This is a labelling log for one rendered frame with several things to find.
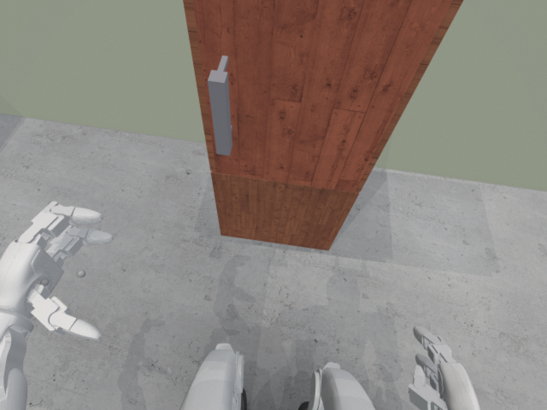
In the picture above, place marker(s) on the robot thigh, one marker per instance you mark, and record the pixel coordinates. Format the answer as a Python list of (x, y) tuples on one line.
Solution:
[(336, 389), (219, 377)]

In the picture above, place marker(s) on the right robot thigh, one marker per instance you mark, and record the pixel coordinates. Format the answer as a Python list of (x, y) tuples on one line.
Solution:
[(336, 389)]

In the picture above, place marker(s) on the cupboard door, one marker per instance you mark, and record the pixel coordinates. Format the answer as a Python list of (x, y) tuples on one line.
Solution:
[(313, 84)]

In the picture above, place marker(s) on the robot right hand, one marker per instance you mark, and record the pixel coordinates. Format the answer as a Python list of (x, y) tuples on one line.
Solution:
[(451, 387)]

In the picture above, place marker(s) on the robot left forearm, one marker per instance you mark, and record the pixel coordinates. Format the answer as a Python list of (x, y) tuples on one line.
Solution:
[(15, 328)]

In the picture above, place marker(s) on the left robot thigh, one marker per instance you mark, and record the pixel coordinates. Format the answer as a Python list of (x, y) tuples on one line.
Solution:
[(219, 377)]

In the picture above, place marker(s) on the robot left hand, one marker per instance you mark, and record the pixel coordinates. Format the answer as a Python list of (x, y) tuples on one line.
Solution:
[(25, 263)]

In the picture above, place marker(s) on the handle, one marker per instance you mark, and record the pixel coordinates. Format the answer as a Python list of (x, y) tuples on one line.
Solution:
[(220, 108)]

